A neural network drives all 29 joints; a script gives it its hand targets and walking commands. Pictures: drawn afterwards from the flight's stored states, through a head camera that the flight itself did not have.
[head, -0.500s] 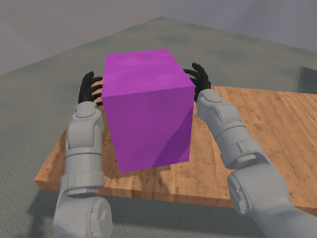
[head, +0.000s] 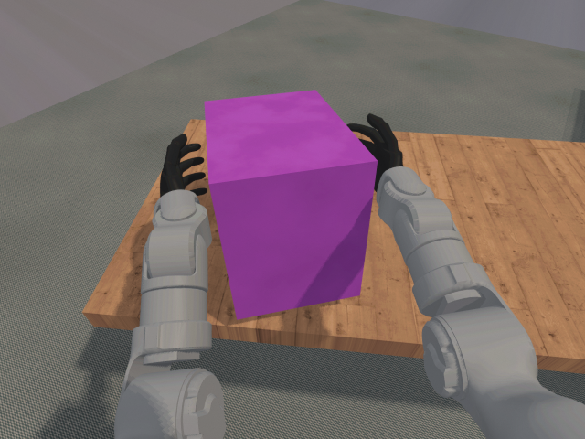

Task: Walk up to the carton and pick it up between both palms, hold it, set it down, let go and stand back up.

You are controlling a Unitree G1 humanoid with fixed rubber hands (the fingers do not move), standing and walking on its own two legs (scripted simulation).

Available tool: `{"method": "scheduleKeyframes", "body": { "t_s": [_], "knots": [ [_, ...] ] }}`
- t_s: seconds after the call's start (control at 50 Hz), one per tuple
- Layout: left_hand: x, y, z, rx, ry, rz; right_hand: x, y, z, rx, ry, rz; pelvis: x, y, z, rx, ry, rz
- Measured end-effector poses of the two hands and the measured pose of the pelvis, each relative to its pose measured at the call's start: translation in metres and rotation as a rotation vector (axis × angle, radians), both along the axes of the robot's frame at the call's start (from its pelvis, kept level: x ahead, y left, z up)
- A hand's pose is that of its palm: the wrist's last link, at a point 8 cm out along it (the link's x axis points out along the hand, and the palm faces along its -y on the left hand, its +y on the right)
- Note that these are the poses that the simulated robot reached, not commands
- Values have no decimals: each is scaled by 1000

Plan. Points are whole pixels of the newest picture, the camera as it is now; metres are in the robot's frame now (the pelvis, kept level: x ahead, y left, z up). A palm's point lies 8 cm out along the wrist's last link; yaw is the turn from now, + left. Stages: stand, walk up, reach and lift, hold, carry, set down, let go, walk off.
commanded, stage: set down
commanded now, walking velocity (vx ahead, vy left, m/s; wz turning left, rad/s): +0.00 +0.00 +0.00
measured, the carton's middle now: (279, 195) +0.46 +0.06 +0.10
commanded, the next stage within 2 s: none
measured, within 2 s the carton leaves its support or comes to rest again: rests again in 0.84 s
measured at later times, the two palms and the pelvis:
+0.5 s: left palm (183, 194) +0.37 +0.18 +0.17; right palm (386, 167) +0.45 -0.09 +0.18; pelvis +0.00 -0.02 +0.00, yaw -1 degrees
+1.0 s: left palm (193, 207) +0.38 +0.17 +0.14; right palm (386, 179) +0.46 -0.10 +0.15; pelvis +0.00 -0.03 +0.00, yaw -1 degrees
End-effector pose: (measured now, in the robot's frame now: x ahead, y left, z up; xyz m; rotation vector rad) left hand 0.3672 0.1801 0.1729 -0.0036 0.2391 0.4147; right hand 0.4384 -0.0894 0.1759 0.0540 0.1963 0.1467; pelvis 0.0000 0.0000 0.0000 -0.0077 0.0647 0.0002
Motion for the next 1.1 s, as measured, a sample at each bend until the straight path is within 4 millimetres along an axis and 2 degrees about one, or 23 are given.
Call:
{"method": "scheduleKeyframes", "body": {
  "t_s": [0.18, 0.68, 0.82, 0.94, 1.1],
  "knots": [
    [2, -3, 1, -10, 4, 15, 4, -2, 0, -9, 0, 10, -4, -9, 0, 11, 14, -13],
    [10, -6, -7, -38, -42, 34, 16, -3, -4, -38, -43, 36, 6, -25, 1, 23, -3, -11],
    [11, -8, -14, -27, -39, 39, 18, -5, -11, -38, -59, 40, 6, -26, 1, 26, -3, -10],
    [8, -11, -28, -27, -16, 43, 17, -9, -25, -33, -45, 45, 4, -26, 1, 25, 9, -11],
    [9, -11, -29, -20, -33, 49, 19, -9, -28, -24, -66, 49, 2, -27, 1, 27, 35, -11]
  ]
}}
